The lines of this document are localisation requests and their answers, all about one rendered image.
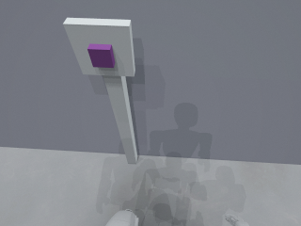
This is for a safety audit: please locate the panel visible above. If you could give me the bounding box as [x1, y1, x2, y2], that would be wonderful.
[63, 18, 137, 165]

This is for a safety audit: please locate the left robot thigh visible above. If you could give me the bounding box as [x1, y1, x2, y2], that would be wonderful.
[105, 210, 139, 226]

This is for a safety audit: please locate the right robot hand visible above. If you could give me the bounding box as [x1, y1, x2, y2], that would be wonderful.
[225, 213, 249, 226]

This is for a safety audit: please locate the button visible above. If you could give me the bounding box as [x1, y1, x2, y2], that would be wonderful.
[87, 43, 116, 68]

